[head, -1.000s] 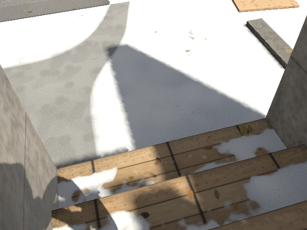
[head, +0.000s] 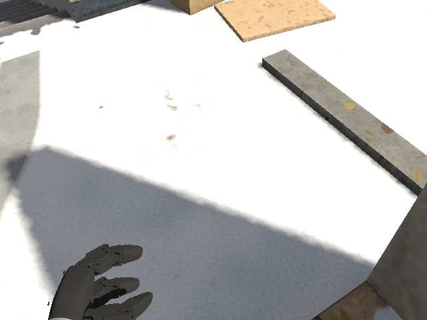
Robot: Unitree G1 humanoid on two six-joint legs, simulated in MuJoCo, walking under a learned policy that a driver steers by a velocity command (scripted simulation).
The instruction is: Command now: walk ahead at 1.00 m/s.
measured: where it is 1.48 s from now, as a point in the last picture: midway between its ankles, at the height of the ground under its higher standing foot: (207, 294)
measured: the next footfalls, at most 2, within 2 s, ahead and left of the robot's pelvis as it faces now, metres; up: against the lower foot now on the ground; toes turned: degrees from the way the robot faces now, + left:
right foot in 0.04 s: +0.24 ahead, -0.12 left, -0.16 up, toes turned -1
left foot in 0.48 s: +0.63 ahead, +0.06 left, -0.32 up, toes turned +15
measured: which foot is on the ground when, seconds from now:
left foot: down 0.00-0.04, up 0.06-0.46, down 0.48-1.00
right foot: up 0.00-0.02, down 0.04-0.46, up 0.48-0.82, down 0.84-1.00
